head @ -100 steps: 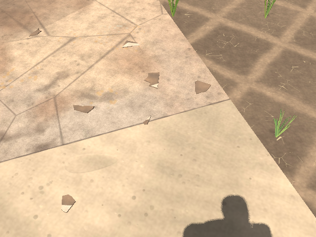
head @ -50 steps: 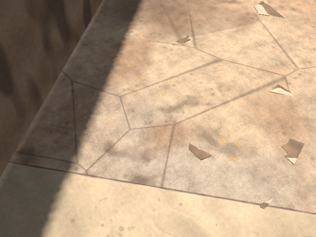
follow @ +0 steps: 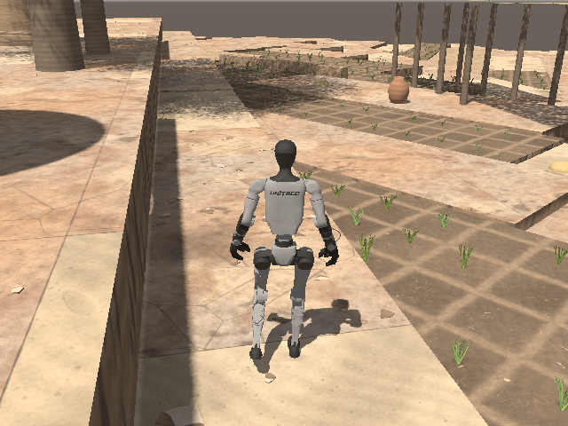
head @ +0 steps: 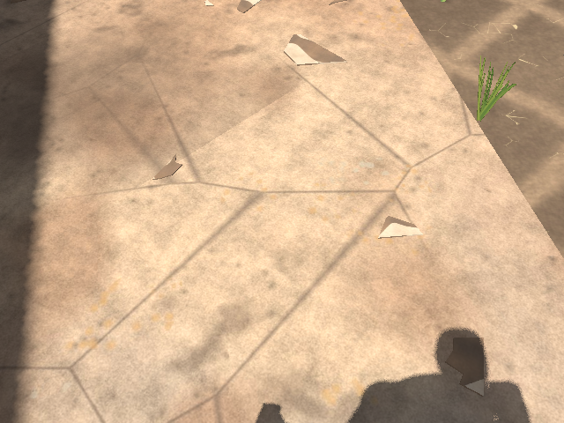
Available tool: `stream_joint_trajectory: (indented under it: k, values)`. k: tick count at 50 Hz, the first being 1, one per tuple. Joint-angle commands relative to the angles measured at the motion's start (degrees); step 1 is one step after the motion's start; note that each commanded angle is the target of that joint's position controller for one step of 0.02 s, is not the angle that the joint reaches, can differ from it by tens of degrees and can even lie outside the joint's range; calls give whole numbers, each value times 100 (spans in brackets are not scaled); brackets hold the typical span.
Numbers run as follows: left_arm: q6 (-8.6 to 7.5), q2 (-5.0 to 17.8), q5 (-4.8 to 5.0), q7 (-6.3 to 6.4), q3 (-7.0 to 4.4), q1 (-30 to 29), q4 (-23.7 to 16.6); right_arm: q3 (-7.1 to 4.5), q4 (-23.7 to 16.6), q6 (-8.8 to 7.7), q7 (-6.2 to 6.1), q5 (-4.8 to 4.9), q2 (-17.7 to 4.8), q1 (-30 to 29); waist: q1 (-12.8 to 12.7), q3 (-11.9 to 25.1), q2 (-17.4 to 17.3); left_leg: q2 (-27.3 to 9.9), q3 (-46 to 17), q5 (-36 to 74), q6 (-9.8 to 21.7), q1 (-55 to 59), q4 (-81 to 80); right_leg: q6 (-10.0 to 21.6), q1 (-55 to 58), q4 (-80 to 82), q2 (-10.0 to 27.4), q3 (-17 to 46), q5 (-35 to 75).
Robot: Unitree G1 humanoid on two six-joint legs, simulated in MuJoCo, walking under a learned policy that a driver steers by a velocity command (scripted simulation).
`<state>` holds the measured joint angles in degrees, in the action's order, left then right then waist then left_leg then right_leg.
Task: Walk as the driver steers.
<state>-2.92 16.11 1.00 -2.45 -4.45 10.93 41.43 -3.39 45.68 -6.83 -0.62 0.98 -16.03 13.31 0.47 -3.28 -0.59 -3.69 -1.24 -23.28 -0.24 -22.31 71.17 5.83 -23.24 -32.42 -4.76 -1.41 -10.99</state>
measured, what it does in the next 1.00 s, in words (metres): walks ahead, turning left: left foot, then right foot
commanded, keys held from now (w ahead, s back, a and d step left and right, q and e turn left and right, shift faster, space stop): w+e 0.04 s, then w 0.02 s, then w+q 0.88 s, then w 0.06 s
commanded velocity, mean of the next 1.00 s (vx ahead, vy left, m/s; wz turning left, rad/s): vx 0.50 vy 0.00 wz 0.26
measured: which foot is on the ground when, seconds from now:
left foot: up 0.00-0.42, down 0.44-0.92, up 0.94-1.00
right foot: down 0.00-0.46, up 0.48-0.90, down 0.92-1.00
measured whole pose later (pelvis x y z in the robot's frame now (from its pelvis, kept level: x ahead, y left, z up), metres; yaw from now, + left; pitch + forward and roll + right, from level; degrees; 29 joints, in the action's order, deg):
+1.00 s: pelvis +0.58 +0.05 +0.00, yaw +20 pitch +3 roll -1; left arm -6.8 15.1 -0.4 -0.6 -2.7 6.8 38.0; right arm -3.2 41.6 -1.9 -0.7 1.6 -17.1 20.7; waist 2.1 0.7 -2.1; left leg 4.6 -8.6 -27.1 1.9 -18.6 61.8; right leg 1.4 -23.1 -30.1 -2.3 0.6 -9.9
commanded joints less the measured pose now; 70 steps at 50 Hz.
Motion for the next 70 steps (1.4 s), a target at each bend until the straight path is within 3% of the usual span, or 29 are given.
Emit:
stream_joint_trajectory:
  k: [1, 9, 16, 19, 21, 22, 23, 24, 25, 26, 28, 32, 37, 42, 45, 46, 47, 48, 49, 50, 52, 55, 59, 63, 66, 67, 68, 69, 70]
  values:
    - [-126, 553, -67, 62, -133, 60, -483, -212, -527, -91, -21, -127, -776, 5, 74, 792, 193, -397, -438, 583, 40, -1465, -368, 1158, 1681, 1817, 1530, 2406, 1162]
    - [-194, 667, -50, 242, -91, 687, -105, -14, -695, 80, 88, -95, -273, -898, -331, 378, 442, -261, 6, 2995, -121, -1380, -2976, 683, 1350, 2107, 1135, 937, 1909]
    - [-157, 824, -84, 250, -101, 1073, 278, 29, -1050, 30, 349, 31, -328, -1675, -642, -64, 341, -45, 30, 2640, 301, -2136, -3866, 559, 2787, 1929, 1786, 852, 1899]
    - [-78, 940, -88, 310, -128, 875, 265, -5, -1085, 31, 446, 22, -409, -1367, -386, 217, 474, 294, 295, 1886, 560, -1523, -3950, 365, 3038, 1305, 1803, 517, 3838]
    - [-3, 1032, -91, 363, -132, 662, 187, -192, -846, 75, 406, -18, -739, -258, 241, 960, 505, 760, 644, 1845, 824, 101, -4106, 156, 2840, -135, 1532, 166, 5626]
    - [-17, 968, -119, 405, -85, 602, 88, -313, -696, 100, 344, -37, -1042, 615, 657, 1466, 282, 344, -56, 2240, 1117, 1681, -4122, -54, 1805, -1511, 1356, 21, 4769]
    - [-156, 392, -217, 341, 106, 1193, -131, -453, -698, 96, 303, -89, -1640, 1128, 416, 2230, -1087, -1170, -2878, 1887, 2183, 3958, -4263, -526, -622, -3949, 342, -87, 1138]
    - [-331, 447, -197, 247, 159, 1141, -74, -352, -600, 115, 303, 6, -1244, 1303, 508, 2686, -1281, -1550, -4548, 1256, 2446, 4669, -5132, -555, -1729, -4677, -27, 732, -1972]
    - [-460, 786, 14, 153, 81, 622, -251, -274, -659, 159, 259, 8, -969, 1041, 586, 1867, -843, -1366, -3812, 749, 2094, 4148, -5258, -471, -2291, -4825, 368, 977, -1644]
    - [-525, 775, 45, 134, 107, 230, -366, -241, -768, 198, 234, -7, -866, 661, 465, 1245, -249, -1155, -3117, 928, 1889, 3237, -5359, -424, -2270, -4443, 628, 851, -1204]
    - [-483, 766, -160, 190, 44, 105, -414, -155, -941, 232, 220, -70, -681, 155, 48, 608, 173, -760, -2343, 1923, 1718, 1765, -5658, -515, -1683, -3505, 956, 726, -791]
    - [-274, 524, -229, 290, 83, 237, -469, -200, -958, 214, 133, -56, -829, 62, -183, 490, -205, -402, -1648, 2887, 1765, 727, -5886, -879, -1210, -2511, 970, 485, -328]
    - [-318, 283, -173, 263, 180, -867, -703, -245, -763, 314, 12, 45, -947, 521, 273, 438, -378, -6, -1327, 2350, 1332, 511, -5663, -995, -645, -403, 570, 402, 1475]
    - [-445, 579, -68, 149, 55, -1212, -831, -250, -663, 426, -31, 68, -919, 798, 311, 463, -553, -318, -2212, 1827, 1185, 1316, -5031, -808, -380, 441, 393, 647, 1028]
    - [-524, 857, -105, 195, -122, -206, -628, -180, -779, 449, -23, 21, -670, 566, -278, 915, -643, -19, -2200, 2130, 860, 1128, -3982, -361, 1245, 819, 643, 674, 763]
    - [-529, 1188, -191, 255, -216, 673, -566, -54, -907, 414, 0, -63, -326, 549, -641, 1674, -20, 349, -1668, 1379, 632, 408, -2418, 32, 2707, 731, 1648, 1599, 525]
    - [-440, 1597, -235, 236, -322, 1141, -335, 44, -1056, 357, 3, 87, -67, 1377, -290, 2275, 1901, 1052, -904, -1063, 277, -1616, -682, 1015, 4397, 1106, 2887, 4169, -491]
    - [-415, 1083, -98, 203, -234, 1112, -376, -50, -883, 345, -18, 141, -642, 1369, -426, 1920, 1412, 566, -999, -945, 187, -2323, 104, 989, 4181, 1377, 2927, 4697, -1720]
    - [-388, 733, -87, 215, -136, 942, -391, -126, -914, 371, -13, 89, -907, 760, -588, 1193, 812, 405, -937, -370, 146, -2453, 306, 730, 3521, 1468, 2612, 3799, -1640]
    - [-355, 643, -142, 201, -80, 697, -391, -118, -973, 384, -16, 15, -820, 429, -502, 783, 419, 254, -769, 33, 117, -2279, 202, 588, 2832, 1565, 2328, 3083, -950]
    - [-341, 457, -202, 184, 6, 391, -321, -122, -1075, 368, 33, -16, -627, 164, -252, 263, 516, 69, -713, 373, 84, -1912, -277, 532, 1894, 1800, 1913, 2170, 520]
    - [-395, 501, -172, 149, 6, 248, -141, -52, -1027, 423, 33, -54, -319, 279, 3, 364, 629, 135, -410, 283, -84, -1407, -1121, 642, 1509, 1739, 1757, 1241, 3356]
    - [-263, 825, -81, 219, -61, 157, 78, 72, -1040, 418, 87, -100, -115, -96, -65, 716, 686, 149, -33, 1576, -143, -583, -2690, 545, 1317, 1720, 1556, 454, 4096]
    - [-138, 911, 2, 250, -54, 435, 320, 18, -1175, 405, 159, -91, -289, -628, -231, 760, 699, 289, -17, 2045, 17, -179, -3618, 397, 1618, 1427, 1652, 483, 3484]
    - [-99, 830, 65, 267, -14, 393, 407, -95, -1058, 376, 144, -174, -470, -286, 39, 883, 539, 449, 79, 2753, 344, 819, -4690, 74, 1578, 664, 1425, 487, 2848]
    - [-144, 627, -39, 255, 65, 616, 431, -174, -1062, 368, 75, -239, -790, -93, 43, 1143, 170, -99, -404, 4595, 567, 1689, -4679, -216, 1176, 91, 1110, 366, 2140]
    - [-204, 235, -205, 211, 223, 1121, 433, -187, -1141, 424, 1, -389, -1017, 115, -101, 1762, -752, -1320, -1487, 6645, 1272, 3171, -4167, -581, 25, -996, 684, 160, -206]
    - [-130, 134, -136, 204, 308, 1297, 531, -62, -1073, 490, 5, -349, -555, 253, 66, 2295, -1271, -1956, -2137, 6530, 1886, 3245, -4338, -806, -253, -1885, 617, 467, -2765]
    - [-5, 521, -5, 209, 196, 1023, 519, 4, -989, 518, 53, -257, -336, 222, 141, 2009, -935, -1741, -2056, 5367, 1796, 2818, -4570, -886, -450, -2257, 724, 667, -3077]
Keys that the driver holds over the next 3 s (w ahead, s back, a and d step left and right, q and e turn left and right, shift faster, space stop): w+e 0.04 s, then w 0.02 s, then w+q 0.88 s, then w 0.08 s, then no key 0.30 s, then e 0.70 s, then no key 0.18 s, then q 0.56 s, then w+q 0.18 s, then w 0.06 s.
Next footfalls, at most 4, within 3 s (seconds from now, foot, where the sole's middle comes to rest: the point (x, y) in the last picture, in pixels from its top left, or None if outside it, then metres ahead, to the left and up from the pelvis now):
0.44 left None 0.43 0.14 -0.76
0.92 right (305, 310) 0.72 -0.02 -0.76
1.34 left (192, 287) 0.79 0.28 -0.76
1.74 right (290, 278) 0.81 0.02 -0.76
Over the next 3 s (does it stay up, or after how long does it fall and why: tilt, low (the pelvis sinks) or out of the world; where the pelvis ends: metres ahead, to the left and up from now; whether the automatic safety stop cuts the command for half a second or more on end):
stays up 0.77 0.19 0.00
